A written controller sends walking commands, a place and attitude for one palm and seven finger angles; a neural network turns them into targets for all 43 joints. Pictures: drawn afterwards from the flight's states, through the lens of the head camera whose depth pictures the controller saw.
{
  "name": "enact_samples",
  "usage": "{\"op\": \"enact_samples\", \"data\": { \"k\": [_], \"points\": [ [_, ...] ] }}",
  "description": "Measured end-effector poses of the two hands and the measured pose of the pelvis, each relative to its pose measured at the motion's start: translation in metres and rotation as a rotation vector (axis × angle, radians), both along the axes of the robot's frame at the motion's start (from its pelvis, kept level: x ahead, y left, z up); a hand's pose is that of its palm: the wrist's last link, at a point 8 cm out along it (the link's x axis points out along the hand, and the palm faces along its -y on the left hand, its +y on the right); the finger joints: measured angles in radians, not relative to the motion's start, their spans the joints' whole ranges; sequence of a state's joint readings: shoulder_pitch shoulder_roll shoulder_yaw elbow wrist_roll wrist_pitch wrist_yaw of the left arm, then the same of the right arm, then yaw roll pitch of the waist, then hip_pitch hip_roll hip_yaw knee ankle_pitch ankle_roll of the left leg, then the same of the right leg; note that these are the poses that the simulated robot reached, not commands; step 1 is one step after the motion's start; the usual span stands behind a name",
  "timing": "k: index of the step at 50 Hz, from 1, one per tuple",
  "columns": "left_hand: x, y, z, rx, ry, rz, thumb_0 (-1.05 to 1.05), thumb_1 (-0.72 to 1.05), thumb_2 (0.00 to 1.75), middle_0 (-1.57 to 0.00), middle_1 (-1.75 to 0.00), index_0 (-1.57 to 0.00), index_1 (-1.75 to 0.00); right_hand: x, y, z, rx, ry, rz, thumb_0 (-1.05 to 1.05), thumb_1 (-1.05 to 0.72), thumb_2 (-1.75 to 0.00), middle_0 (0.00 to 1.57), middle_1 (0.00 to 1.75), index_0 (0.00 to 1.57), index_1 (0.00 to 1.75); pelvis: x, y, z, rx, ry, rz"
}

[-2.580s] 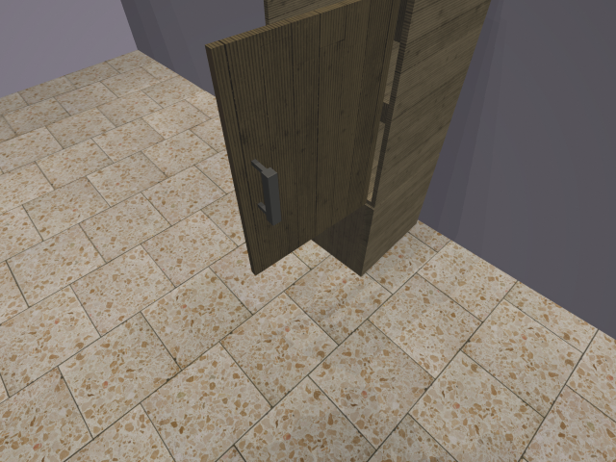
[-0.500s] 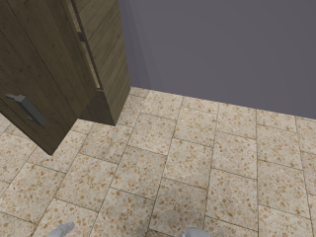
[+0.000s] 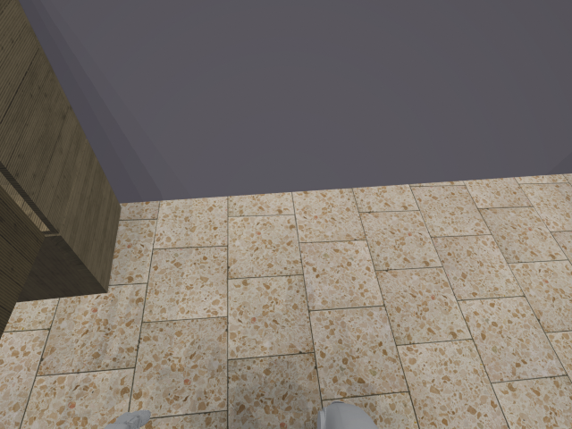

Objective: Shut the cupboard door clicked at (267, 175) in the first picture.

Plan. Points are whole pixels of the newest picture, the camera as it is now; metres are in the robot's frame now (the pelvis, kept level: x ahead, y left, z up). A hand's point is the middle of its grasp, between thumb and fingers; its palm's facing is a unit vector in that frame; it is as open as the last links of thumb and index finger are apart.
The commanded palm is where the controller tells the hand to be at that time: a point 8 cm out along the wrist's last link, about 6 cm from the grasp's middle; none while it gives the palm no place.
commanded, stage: walk to a spot facing it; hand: left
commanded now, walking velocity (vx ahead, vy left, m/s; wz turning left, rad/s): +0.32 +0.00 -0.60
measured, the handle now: out of the picture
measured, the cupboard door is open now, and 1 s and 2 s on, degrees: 84 84 84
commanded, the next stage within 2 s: turn to face it in 0.92 s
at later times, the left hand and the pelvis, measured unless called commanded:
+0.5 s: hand (243, 331) +0.30 +0.08 -0.17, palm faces -0.24 -0.94 -0.22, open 7.2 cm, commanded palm none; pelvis +0.19 -0.09 +0.00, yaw -15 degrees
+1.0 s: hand (289, 224) +0.54 +0.01 -0.17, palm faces -0.36 -0.92 -0.17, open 7.4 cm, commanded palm none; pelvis +0.42 -0.14 +0.00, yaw -24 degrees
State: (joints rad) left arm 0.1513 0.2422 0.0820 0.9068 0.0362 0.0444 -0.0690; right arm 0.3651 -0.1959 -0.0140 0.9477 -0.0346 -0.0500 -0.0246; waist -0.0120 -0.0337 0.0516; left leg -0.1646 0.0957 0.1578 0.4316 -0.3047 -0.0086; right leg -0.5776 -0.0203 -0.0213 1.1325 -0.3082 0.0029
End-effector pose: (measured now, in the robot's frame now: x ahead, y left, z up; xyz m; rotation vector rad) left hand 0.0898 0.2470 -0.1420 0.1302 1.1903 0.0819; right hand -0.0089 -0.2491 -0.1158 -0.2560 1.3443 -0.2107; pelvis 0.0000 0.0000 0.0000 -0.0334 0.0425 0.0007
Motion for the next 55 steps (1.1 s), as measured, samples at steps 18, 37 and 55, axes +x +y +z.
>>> {"op": "enact_samples", "data": {
  "k": [18,37,55],
  "points": [
    [0.217,-0.120,-0.003,0.049,-0.099,-0.291,0.01,0.91,0.90,-0.20,-0.30,-0.20,-0.30,0.026,-0.033,-0.039,0.126,0.178,-0.353,0.01,-0.91,-0.90,0.20,0.30,0.20,0.30,0.129,-0.073,-0.019,0.034,-0.035,-0.217],
    [0.233,-0.103,-0.024,0.068,0.308,-0.162,0.01,0.91,0.90,-0.20,-0.30,-0.20,-0.30,0.403,-0.106,-0.015,0.032,-0.381,-0.156,0.00,-0.91,-0.90,0.20,0.30,0.20,0.30,0.318,-0.095,-0.023,0.025,-0.049,-0.329],
    [0.554,-0.244,-0.003,0.087,-0.054,-0.461,0.01,0.91,0.90,-0.20,-0.30,-0.19,-0.30,0.304,-0.133,-0.047,0.115,0.124,-0.538,0.00,-0.92,-0.90,0.20,0.30,0.20,0.30,0.454,-0.186,-0.024,0.056,-0.058,-0.445]
  ]
}}
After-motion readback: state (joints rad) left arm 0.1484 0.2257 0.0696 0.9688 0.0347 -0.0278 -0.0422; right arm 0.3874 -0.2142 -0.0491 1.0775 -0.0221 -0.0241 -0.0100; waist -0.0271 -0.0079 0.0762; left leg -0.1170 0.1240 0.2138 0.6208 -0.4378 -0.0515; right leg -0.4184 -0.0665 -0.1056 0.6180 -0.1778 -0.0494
